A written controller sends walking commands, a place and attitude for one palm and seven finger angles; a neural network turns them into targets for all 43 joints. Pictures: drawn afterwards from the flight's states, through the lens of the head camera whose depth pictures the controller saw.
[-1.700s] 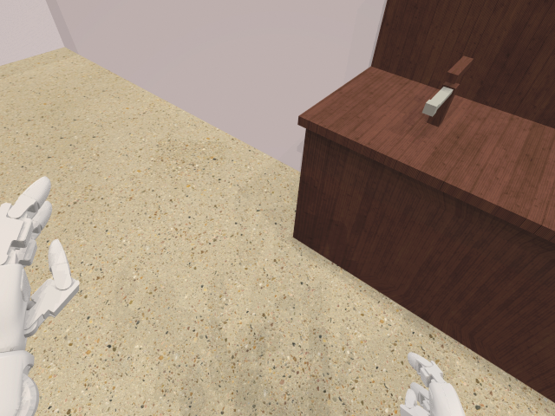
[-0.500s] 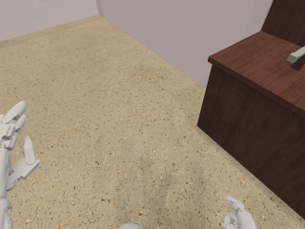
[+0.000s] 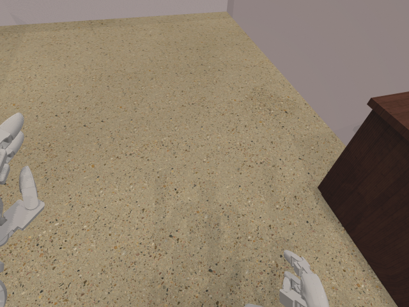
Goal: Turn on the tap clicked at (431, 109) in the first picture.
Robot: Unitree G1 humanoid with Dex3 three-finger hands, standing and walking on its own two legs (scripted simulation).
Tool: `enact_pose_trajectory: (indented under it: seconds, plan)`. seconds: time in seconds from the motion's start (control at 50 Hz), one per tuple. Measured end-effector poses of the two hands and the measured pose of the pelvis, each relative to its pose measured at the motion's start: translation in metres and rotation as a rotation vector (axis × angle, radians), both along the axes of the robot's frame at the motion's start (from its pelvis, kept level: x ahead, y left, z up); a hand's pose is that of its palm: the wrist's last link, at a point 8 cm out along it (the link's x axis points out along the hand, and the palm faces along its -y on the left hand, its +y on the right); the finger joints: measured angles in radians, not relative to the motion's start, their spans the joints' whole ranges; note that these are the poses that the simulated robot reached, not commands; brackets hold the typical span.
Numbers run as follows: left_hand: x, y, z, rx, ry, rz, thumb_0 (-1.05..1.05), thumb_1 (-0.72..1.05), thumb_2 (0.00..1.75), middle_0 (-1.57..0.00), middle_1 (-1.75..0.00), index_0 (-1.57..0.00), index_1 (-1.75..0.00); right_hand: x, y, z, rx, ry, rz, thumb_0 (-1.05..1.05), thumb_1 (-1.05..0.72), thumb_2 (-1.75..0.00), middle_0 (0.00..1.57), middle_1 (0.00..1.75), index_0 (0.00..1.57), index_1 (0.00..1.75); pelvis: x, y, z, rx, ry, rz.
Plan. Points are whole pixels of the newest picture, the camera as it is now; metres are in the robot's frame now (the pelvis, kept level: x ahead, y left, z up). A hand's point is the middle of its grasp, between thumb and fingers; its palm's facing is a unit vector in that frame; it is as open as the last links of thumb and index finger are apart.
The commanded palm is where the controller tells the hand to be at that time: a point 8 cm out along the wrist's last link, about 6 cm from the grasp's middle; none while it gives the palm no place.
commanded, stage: walk around to get in front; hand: left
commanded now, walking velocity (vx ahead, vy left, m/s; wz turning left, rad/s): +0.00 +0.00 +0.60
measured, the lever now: out of the picture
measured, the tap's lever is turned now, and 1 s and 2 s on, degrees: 0 0 0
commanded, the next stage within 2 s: none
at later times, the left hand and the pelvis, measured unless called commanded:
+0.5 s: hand out of the picture +0.08 +0.29 +0.18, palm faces +0.63 -0.67 -0.39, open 7.4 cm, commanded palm +0.02 +0.31 +0.18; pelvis -0.06 -0.01 -0.01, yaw +16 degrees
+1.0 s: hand out of the picture -0.06 +0.26 +0.16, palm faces +0.79 -0.45 -0.42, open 7.4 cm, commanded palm -0.13 +0.27 +0.18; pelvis -0.09 -0.05 +0.01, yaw +36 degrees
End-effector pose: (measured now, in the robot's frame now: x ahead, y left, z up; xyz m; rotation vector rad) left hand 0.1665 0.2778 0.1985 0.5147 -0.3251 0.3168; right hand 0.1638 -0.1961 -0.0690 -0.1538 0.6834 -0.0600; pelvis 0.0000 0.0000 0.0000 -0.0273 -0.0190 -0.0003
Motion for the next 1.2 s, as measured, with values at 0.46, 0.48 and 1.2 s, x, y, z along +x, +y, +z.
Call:
enact_pose_trajectory:
  seconds: [0.46, 0.48, 1.2]
  plan:
    - [-0.123, 0.029, -0.005, 0.002, -0.081, 0.274, 0.02, 0.88, 0.89, -0.21, -0.3, -0.22, -0.3, -0.002, -0.03, -0.001, -0.22, 0.014, 0.144, 0.01, -0.9, -0.89, 0.2, 0.3, 0.2, 0.3, -0.052, -0.007, -0.013, 0.042, 0.02, 0.273]
    - [-0.128, 0.033, -0.007, 0.0, -0.082, 0.287, 0.01, 0.88, 0.89, -0.21, -0.3, -0.22, -0.3, -0.002, -0.023, 0.0, -0.21, 0.008, 0.152, 0.01, -0.9, -0.9, 0.19, 0.3, 0.2, 0.3, -0.056, -0.006, -0.014, 0.048, 0.015, 0.279]
    - [-0.326, 0.017, 0.007, -0.009, -0.036, 0.78, 0.02, 0.88, 0.89, -0.21, -0.3, -0.22, -0.3, 0.021, 0.064, 0.002, -0.244, 0.026, 0.638, 0.01, -0.9, -0.9, 0.19, 0.3, 0.2, 0.3, -0.102, -0.024, 0.004, 0.043, 0.068, 0.728]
